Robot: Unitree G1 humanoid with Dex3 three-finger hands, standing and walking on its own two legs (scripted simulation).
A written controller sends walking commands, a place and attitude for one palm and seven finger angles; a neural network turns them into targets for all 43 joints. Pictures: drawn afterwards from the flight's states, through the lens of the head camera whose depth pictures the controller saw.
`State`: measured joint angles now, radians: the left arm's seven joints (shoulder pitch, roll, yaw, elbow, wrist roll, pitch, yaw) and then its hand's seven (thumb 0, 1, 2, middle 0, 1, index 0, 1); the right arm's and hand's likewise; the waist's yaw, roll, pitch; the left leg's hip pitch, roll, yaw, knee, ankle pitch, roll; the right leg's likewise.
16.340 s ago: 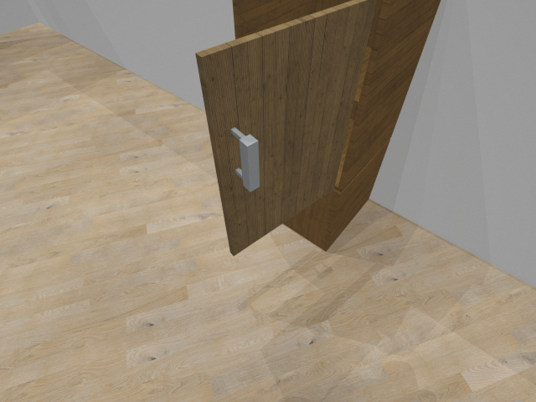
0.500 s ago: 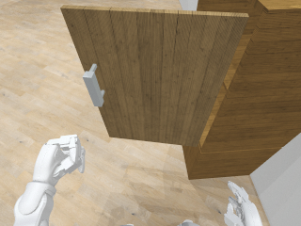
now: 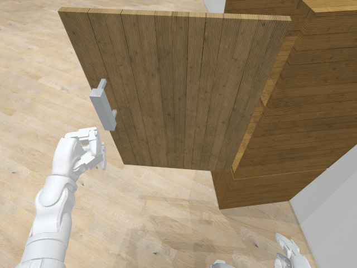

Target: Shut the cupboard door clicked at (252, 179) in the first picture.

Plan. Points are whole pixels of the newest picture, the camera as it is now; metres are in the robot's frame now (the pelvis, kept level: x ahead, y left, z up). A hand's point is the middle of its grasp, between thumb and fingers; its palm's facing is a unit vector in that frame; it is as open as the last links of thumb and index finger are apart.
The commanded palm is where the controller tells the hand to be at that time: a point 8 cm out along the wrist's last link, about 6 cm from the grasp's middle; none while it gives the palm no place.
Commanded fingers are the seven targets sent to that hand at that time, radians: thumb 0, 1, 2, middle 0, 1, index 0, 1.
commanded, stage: bring the fist close to the handle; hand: left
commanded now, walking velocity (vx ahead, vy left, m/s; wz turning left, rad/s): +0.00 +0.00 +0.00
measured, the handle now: (106, 105) +0.48 +0.21 +0.07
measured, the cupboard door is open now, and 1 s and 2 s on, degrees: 78 78 58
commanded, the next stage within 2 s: push the door shut along its arc in 0.72 s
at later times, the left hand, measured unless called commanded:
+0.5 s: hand (111, 128) +0.40 +0.18 +0.08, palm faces -0.03 -1.00 -0.02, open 3.1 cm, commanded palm +0.37 +0.23 +0.07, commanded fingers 0.00 0.90 0.90 -1.30 -1.50 -1.30 -1.50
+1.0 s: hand (112, 128) +0.40 +0.17 +0.08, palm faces -0.05 -1.00 -0.03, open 3.1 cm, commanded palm +0.39 +0.22 +0.07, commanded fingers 0.00 0.90 0.90 -1.30 -1.50 -1.30 -1.50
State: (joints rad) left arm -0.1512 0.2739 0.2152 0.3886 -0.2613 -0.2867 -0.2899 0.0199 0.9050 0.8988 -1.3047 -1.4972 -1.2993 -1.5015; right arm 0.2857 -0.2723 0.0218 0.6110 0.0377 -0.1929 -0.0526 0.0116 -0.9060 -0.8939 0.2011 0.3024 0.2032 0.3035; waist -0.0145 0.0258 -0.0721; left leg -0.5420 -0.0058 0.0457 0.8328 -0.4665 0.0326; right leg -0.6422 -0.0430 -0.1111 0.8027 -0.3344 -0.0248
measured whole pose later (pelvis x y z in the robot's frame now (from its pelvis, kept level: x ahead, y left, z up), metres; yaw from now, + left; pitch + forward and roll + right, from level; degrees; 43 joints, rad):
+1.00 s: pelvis -0.01 -0.01 +0.00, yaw -1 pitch +11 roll +0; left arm -0.54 0.34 0.27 0.87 -0.20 -0.39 -0.30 0.02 0.90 0.90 -1.31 -1.50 -1.30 -1.50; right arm 0.30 -0.27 0.02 0.62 0.04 -0.06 -0.05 0.01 -0.91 -0.89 0.20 0.30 0.20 0.30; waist -0.06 0.01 -0.07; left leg -0.58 0.00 0.06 0.82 -0.44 0.03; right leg -0.68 -0.03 -0.10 0.78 -0.30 -0.04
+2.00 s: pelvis +0.00 +0.02 -0.02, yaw -2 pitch +22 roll -3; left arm -1.08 0.55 0.30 1.25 -0.12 -0.28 -0.49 0.02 0.91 0.90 -1.30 -1.50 -1.30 -1.50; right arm 0.41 -0.29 0.05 0.63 0.00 0.00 -0.03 0.00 -0.91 -0.89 0.20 0.30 0.21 0.30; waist -0.21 0.03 -0.07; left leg -0.85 0.02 0.06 0.98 -0.51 0.06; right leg -0.93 -0.02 -0.10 0.87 -0.32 -0.01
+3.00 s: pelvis +0.00 +0.00 -0.04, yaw -3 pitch +29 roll -3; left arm -1.31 0.48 0.35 1.26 0.03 -0.26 0.04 0.03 0.92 0.92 -1.30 -1.50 -1.30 -1.50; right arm 0.46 -0.26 0.04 0.61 -0.09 -0.04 0.07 0.00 -0.91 -0.89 0.20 0.30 0.20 0.30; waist -0.26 0.06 -0.08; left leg -1.03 0.04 0.02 1.07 -0.54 0.03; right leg -1.11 0.00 -0.12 0.96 -0.36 -0.04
